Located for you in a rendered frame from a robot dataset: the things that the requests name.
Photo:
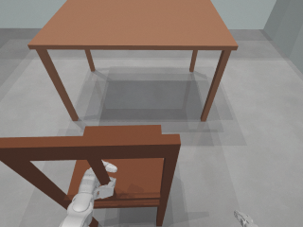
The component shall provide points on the chair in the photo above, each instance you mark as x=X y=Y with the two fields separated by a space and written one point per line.
x=144 y=157

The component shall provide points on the left robot forearm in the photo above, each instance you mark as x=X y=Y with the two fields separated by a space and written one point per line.
x=79 y=211

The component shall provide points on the left robot hand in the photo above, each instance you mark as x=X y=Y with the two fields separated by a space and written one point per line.
x=90 y=183

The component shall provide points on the table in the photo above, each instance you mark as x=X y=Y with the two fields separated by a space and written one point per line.
x=134 y=25

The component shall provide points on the right robot hand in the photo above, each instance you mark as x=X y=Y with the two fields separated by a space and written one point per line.
x=245 y=220

